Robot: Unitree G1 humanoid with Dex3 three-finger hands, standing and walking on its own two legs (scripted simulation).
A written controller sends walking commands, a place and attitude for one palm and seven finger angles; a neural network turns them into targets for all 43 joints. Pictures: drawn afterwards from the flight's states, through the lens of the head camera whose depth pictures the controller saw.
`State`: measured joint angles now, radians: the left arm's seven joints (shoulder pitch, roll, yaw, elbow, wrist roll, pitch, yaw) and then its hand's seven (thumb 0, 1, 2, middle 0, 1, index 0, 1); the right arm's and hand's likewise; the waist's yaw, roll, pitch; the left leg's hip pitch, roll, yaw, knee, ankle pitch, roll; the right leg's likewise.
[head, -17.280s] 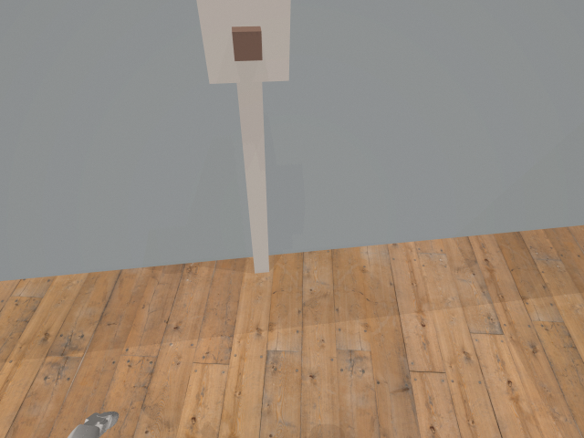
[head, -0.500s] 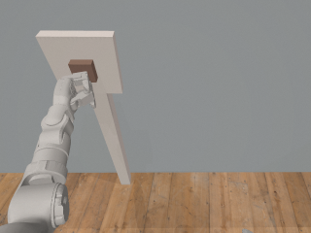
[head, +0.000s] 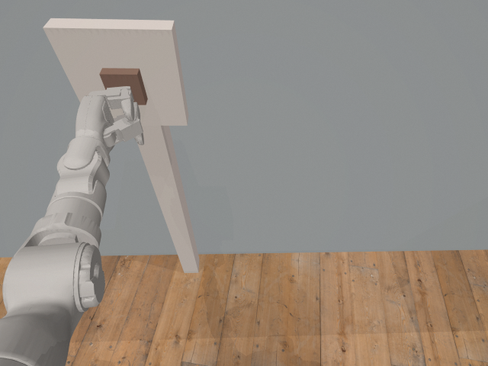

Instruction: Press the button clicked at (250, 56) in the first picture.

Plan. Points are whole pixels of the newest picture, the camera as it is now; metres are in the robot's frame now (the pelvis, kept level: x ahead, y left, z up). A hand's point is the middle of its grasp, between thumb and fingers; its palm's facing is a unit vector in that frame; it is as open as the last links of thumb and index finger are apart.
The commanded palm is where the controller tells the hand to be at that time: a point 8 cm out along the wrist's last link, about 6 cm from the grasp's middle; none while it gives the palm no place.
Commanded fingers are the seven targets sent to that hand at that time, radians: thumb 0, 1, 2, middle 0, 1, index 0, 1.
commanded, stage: hold the button down briefly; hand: left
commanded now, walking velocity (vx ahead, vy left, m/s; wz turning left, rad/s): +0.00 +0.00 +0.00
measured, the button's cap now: (126, 84) +0.53 +0.18 +0.18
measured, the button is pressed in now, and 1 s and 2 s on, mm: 8 0 0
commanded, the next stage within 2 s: pull the fist back off the button in 0.06 s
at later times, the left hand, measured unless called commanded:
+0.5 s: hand (136, 125) +0.47 +0.17 +0.14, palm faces +0.00 -1.00 -0.01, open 2.9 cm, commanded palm +0.44 +0.22 +0.15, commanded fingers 0.00 0.90 0.90 -1.30 -1.50 -1.30 -1.50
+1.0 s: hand (125, 155) +0.40 +0.17 +0.14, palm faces +0.00 -1.00 +0.00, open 3.1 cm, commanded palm +0.37 +0.22 +0.15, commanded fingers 0.00 0.90 0.90 -1.30 -1.50 -1.30 -1.50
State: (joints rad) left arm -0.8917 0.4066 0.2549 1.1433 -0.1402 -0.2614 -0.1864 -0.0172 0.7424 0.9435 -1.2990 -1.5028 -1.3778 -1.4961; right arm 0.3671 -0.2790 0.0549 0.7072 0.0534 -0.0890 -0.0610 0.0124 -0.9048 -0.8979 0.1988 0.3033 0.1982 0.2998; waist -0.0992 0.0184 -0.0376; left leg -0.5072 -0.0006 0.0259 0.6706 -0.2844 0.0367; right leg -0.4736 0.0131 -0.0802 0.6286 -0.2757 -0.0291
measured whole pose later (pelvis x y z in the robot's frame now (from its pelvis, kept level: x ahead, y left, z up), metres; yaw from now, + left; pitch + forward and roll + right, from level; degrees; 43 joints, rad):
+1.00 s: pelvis +0.04 +0.00 +0.01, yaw -2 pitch +3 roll -1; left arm -0.29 0.25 0.21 0.35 -0.22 -0.02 -0.17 0.01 0.90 0.90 -1.30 -1.50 -1.30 -1.50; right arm 0.26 -0.26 0.03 0.58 0.06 -0.07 -0.04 0.02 -0.91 -0.90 0.20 0.30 0.20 0.30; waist 0.00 0.04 -0.08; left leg -0.30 0.00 0.06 0.58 -0.33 0.04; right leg -0.29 0.02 -0.04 0.56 -0.32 -0.02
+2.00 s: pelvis +0.01 -0.01 +0.02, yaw -1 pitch -5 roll -1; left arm 0.22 0.28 0.18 -0.20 -0.10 -0.04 0.05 0.01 0.90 0.89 -1.30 -1.50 -1.30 -1.50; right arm 0.17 -0.24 0.06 0.61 0.01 -0.10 -0.08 0.02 -0.90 -0.90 0.20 0.30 0.20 0.30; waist 0.04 0.06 0.02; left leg -0.13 0.00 0.03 0.44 -0.22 0.02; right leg -0.11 0.03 -0.06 0.39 -0.21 -0.04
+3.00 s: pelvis +0.03 +0.01 +0.02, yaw -1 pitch -3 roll -1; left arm 0.52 0.34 0.33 -0.47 -0.05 -0.14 0.11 0.01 0.89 0.89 -1.31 -1.50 -1.30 -1.50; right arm 0.20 -0.23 0.04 0.59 0.00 -0.04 -0.06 0.02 -0.90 -0.90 0.20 0.30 0.20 0.30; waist 0.04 0.07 0.00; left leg -0.15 0.00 0.04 0.44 -0.25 0.04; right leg -0.10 0.03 -0.05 0.35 -0.21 -0.02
